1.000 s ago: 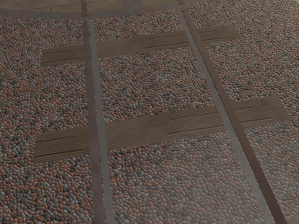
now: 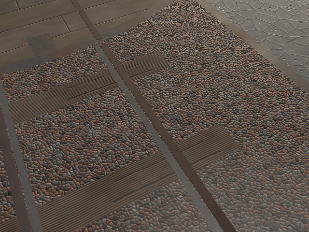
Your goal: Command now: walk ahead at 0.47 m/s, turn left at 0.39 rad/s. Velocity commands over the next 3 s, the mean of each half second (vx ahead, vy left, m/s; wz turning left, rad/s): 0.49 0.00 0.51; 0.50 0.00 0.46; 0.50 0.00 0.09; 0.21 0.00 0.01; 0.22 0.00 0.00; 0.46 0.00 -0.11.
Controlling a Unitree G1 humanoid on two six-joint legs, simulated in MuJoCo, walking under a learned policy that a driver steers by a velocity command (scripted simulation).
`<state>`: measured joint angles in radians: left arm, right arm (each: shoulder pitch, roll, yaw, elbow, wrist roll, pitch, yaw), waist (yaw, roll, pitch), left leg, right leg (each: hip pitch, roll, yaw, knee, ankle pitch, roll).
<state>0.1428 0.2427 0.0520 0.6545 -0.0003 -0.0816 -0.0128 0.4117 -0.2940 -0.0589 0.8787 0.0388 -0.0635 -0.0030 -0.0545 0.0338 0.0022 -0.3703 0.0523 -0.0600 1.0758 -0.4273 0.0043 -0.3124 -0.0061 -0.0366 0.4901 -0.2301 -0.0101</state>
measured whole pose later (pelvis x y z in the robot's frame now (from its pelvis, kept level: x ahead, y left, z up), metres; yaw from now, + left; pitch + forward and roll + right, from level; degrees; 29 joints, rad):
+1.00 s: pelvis +0.56 +0.13 +0.00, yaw +31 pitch +1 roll -1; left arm 0.20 0.27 0.05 0.74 0.01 -0.10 -0.03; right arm 0.32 -0.30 -0.05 0.71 0.02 -0.04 -0.01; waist 0.00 0.04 0.01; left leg -0.42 -0.03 -0.08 1.17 -0.39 0.03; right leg -0.32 0.05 -0.01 0.48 -0.18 -0.04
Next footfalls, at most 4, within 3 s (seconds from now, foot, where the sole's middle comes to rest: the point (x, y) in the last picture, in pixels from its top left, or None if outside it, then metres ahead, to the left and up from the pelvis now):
0.38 left None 0.35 0.17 -0.77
0.86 right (138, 188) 0.68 0.09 -0.77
1.36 left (63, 172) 0.79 0.45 -0.77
1.80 right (82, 121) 1.10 0.39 -0.77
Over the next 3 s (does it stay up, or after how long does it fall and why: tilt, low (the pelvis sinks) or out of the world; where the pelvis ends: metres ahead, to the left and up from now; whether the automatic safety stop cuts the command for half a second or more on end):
stays up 1.21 0.67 0.01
